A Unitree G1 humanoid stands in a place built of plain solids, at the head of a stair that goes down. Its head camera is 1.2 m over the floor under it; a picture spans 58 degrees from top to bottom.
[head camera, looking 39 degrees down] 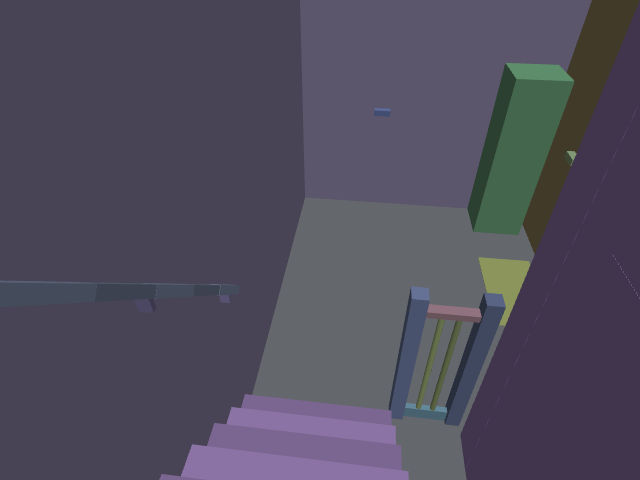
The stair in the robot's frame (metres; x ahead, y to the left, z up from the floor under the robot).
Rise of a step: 0.20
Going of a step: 0.20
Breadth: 0.90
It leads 7 degrees to the right of straight ahead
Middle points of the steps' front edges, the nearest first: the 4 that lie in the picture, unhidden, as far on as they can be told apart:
0.82 0.09 -0.61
1.02 0.07 -0.81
1.22 0.04 -1.01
1.42 0.02 -1.22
